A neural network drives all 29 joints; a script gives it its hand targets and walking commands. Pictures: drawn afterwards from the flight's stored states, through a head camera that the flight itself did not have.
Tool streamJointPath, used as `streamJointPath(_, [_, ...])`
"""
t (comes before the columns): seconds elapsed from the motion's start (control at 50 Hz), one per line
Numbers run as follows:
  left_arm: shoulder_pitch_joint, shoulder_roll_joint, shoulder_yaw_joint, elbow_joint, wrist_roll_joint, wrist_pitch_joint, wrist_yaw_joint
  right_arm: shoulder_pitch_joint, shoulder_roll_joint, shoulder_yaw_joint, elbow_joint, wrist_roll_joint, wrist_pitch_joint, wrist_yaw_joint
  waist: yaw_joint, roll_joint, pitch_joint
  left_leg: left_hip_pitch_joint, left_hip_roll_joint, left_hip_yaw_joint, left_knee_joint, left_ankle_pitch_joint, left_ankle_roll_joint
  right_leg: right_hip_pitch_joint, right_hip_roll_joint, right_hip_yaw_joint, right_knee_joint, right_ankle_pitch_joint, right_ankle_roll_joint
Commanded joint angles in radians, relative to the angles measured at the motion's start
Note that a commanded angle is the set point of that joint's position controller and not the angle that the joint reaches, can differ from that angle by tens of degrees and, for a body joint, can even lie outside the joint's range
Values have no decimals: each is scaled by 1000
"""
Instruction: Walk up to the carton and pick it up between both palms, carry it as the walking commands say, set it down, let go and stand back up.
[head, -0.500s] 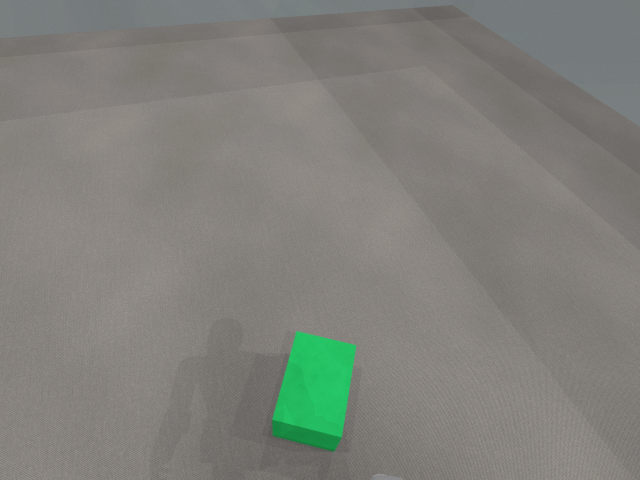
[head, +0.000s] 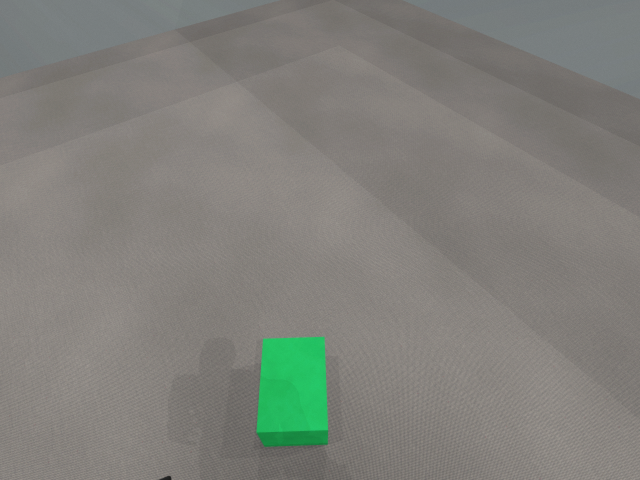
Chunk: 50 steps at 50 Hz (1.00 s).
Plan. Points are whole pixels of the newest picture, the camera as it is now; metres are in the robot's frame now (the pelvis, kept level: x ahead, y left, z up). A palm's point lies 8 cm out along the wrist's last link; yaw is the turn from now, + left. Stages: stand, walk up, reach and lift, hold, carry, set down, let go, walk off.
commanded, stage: walk up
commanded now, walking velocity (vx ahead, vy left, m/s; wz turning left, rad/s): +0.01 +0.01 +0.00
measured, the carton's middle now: (294, 390) +0.46 +0.06 -0.69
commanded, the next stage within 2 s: stand in 1.96 s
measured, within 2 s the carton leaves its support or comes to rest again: neither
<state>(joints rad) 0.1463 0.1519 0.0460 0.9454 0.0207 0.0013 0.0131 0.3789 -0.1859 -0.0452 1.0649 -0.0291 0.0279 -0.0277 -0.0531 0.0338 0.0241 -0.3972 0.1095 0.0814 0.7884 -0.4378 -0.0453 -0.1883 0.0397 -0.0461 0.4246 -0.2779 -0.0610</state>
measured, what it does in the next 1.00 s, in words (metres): steps on the spot: left foot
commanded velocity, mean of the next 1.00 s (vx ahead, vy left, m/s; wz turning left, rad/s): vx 0.01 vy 0.01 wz -0.01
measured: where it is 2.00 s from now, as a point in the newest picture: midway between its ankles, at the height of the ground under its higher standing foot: outside the picture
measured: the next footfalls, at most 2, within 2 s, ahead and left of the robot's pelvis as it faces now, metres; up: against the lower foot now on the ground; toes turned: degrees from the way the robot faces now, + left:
left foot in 0.24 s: +0.05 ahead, +0.13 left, +0.00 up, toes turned +1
right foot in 1.38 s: +0.07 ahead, -0.12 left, +0.00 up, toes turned +7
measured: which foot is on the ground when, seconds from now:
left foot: up 0.00-0.22, down 0.24-1.00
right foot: down 0.00-1.00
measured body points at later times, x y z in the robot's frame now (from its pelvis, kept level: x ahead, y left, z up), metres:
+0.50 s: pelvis +0.00 +0.02 +0.00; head +0.00 +0.03 +0.45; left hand -0.04 +0.22 -0.16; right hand +0.02 -0.20 -0.15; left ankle +0.01 +0.12 -0.74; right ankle -0.04 -0.08 -0.74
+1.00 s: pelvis -0.02 +0.05 +0.00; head +0.00 +0.05 +0.45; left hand -0.05 +0.26 -0.16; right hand -0.04 -0.16 -0.16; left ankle +0.01 +0.12 -0.74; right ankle -0.04 -0.08 -0.74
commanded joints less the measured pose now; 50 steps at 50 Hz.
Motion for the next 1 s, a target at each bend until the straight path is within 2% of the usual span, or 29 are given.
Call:
streamJointPath(0.0, [106, 83, -4, 10, -3, -38, 23, 22, -25, 2, -4, 11, -6, 10, 50, -143, -44, -76, -12, -72, 66, 97, 29, 152, -275, 134, -126, 643, 10])
streamJointPath(0.02, [113, 69, -11, 22, -12, -41, 25, 32, -22, 6, -5, 9, -13, 8, 34, -97, -29, -54, -35, -61, 57, 85, 34, 151, -273, 106, -123, 701, -45])
streamJointPath(0.04, [104, 57, -16, 41, -7, -43, 29, 41, -4, 0, -3, 15, -5, 6, 26, -108, 4, -39, -25, -80, 58, 81, 44, 127, -270, 110, -98, 787, -6])
streamJointPath(0.08, [151, 64, -9, 61, -9, -39, 34, -7, 26, 19, -5, 23, -1, -2, 56, -127, 0, 11, -32, -55, -61, 72, 33, 142, -281, 111, -87, 851, -49])
streamJointPath(0.1, [168, 62, -13, 67, -7, -39, 28, -15, 3, 16, -22, 27, 3, -8, 50, -135, -5, 65, -44, -58, -105, 54, 31, 86, -278, 130, -100, 723, -83])
streamJointPath(0.12, [148, 56, -19, 74, -5, -34, 26, -12, -7, 15, -4, 22, 4, -8, 45, -109, -10, 101, -55, -61, -120, 69, 44, 66, -266, 132, -128, 605, -80])
streamJointPath(0.14, [161, 73, -14, 72, -6, -35, 25, -26, -3, 24, 7, 25, 4, -7, 60, -172, -28, 117, -60, -54, -162, 93, 39, 67, -250, 124, -138, 502, -71])
streamJointPath(0.16, [171, 53, -19, 85, -4, -34, 29, -30, -1, 21, 2, 26, 5, -9, 42, -201, 41, 144, -73, -57, -235, 166, 45, 11, -234, 152, -140, 455, -54])
streamJointPath(0.18, [139, 60, -26, 98, -12, -28, 33, 1, 23, 25, 24, 25, -2, -15, 26, -107, 68, 207, -55, -58, -367, 277, 35, -11, -244, 143, -138, 390, -42])
streamJointPath(0.22, [148, 89, -13, 98, -10, -33, 27, 3, -48, 14, 38, 16, -11, -19, 10, -57, 42, 269, -17, -75, -440, 400, 43, -5, -202, 118, -98, 309, -4])
streamJointPath(0.24, [209, 41, -28, 107, -9, -40, 27, 1, -35, 18, 37, 19, -21, -16, 28, -47, -16, 344, 18, -121, -421, 460, 59, -19, -165, 110, -103, 288, 21])
streamJointPath(0.26, [245, 39, -33, 122, -13, -45, 24, -59, -57, 11, 35, 23, -28, -14, 58, 49, -9, 338, 31, -137, -404, 502, 73, -15, -140, 116, -110, 222, 44])
streamJointPath(0.3, [217, 65, -31, 129, -5, -44, 27, -51, -21, 23, 51, 28, -25, -9, 56, 7, 52, 268, -12, -120, -433, 357, 74, -11, -158, 108, -130, 150, 41])
streamJointPath(0.32, [239, 40, -40, 145, -2, -36, 33, -62, 30, 40, 56, 19, -28, -13, 67, -85, 53, 277, 8, -126, -431, 339, 78, -2, -152, 106, -147, 120, 38])
streamJointPath(0.34, [227, 63, -35, 145, 1, -39, 26, -55, -15, 29, 52, 21, -29, -15, 53, 0, 49, 295, 3, -130, -426, 364, 83, -21, -163, 124, -136, 164, 24])
streamJointPath(0.38, [255, 40, -44, 157, -2, -34, 24, -72, -52, 25, 45, 26, -41, -18, 59, 11, 35, 306, 9, -142, -443, 425, 97, -4, -141, 105, -137, 162, 36])
streamJointPath(0.4, [262, 38, -49, 162, 2, -35, 24, -88, -47, 28, 39, 20, -45, -16, 60, -41, 37, 301, 12, -144, -431, 412, 100, -1, -144, 101, -137, 171, 36])
streamJointPath(0.44, [251, 37, -45, 176, 7, -30, 29, -39, -13, 36, 61, 23, -37, -17, 63, -69, 118, 253, 4, -142, -446, 350, 86, -24, -143, 85, -158, 113, 39])
streamJointPath(0.52, [278, 23, -46, 157, -4, -17, 28, -65, -41, 35, 75, 22, -41, -15, 66, 56, 70, 252, 6, -177, -501, 317, 86, 17, -120, 83, -123, 113, 52])
streamJointPath(0.56, [293, 31, -43, 166, 2, -10, 30, -85, -13, 36, 46, 30, -41, -14, 65, -40, 66, 263, 0, -156, -491, 277, 86, -19, -130, 103, -130, 83, 51])
streamJointPath(0.62, [261, 36, -39, 164, -4, -9, 32, -37, -15, 40, 77, 25, -42, -17, 76, -7, 68, 210, 4, -172, -505, 285, 86, 15, -129, 88, -111, 89, 48])
streamJointPath(0.68, [271, 23, -40, 172, 0, -15, 33, -41, -22, 38, 80, 25, -47, -18, 78, -61, 93, 228, 4, -159, -485, 325, 86, 13, -137, 93, -130, 123, 49])
streamJointPath(0.7, [269, 41, -36, 170, -5, -8, 31, -17, -37, 38, 94, 23, -49, -17, 71, -8, 64, 240, 7, -159, -500, 316, 85, 17, -132, 91, -128, 122, 38])
streamJointPath(0.76, [267, 30, -43, 164, 1, -14, 27, -9, -51, 34, 79, 20, -43, -13, 61, 46, 113, 204, 13, -180, -546, 225, 89, -11, -121, 82, -120, 89, 63])
streamJointPath(0.8, [300, 37, -33, 172, -5, -10, 32, 0, -5, 47, 79, 24, -45, -14, 79, 1, 60, 208, 20, -181, -544, 211, 86, 30, -117, 75, -91, 95, 51])
streamJointPath(0.82, [299, 29, -40, 174, 3, -13, 32, -11, -4, 45, 74, 29, -45, -11, 78, -94, 61, 235, -2, -171, -513, 253, 78, 17, -128, 71, -121, 105, 59])
streamJointPath(0.84, [283, 36, -34, 172, -4, -15, 30, 29, -10, 43, 88, 24, -50, -14, 75, -99, 28, 241, 10, -180, -523, 262, 81, 37, -124, 80, -103, 112, 54])
streamJointPath(0.88, [306, 47, -37, 163, -7, -5, 30, -40, -43, 31, 75, 20, -45, -13, 76, 38, 69, 224, 21, -197, -539, 191, 82, 8, -113, 92, -111, 68, 57])
streamJointPath(0.98, [282, 43, -36, 146, 2, -13, 28, -18, -27, 35, 67, 14, -48, -11, 70, -28, 94, 197, -3, -156, -529, 206, 80, -14, -123, 77, -116, 76, 69])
